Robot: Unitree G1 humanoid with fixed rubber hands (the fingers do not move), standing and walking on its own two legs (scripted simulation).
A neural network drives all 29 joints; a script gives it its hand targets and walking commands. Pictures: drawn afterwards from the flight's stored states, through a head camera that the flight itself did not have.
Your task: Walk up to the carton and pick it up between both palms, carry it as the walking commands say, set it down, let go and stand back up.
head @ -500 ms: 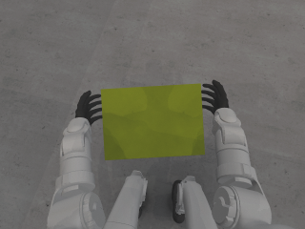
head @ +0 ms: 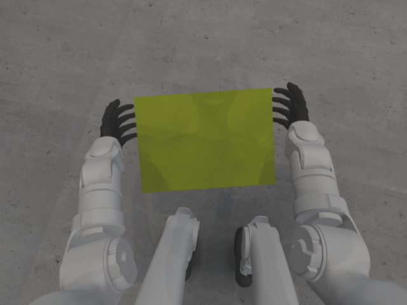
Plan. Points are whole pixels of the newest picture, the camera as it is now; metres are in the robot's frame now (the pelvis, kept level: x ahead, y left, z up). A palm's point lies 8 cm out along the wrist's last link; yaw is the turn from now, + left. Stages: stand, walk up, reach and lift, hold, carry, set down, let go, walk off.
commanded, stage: set down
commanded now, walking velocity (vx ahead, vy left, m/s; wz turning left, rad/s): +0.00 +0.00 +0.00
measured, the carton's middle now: (205, 139) +0.44 +0.07 -0.17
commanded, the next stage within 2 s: none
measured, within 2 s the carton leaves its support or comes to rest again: neither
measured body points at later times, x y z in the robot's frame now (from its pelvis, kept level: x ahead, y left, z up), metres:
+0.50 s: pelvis -0.02 +0.00 -0.07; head +0.26 +0.01 +0.28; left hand +0.42 +0.26 -0.17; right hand +0.49 -0.10 -0.18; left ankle +0.08 +0.12 -0.55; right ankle +0.09 -0.10 -0.55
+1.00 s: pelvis -0.04 +0.01 -0.14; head +0.29 +0.04 +0.17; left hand +0.45 +0.27 -0.27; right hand +0.52 -0.09 -0.27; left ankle +0.08 +0.12 -0.55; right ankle +0.09 -0.10 -0.55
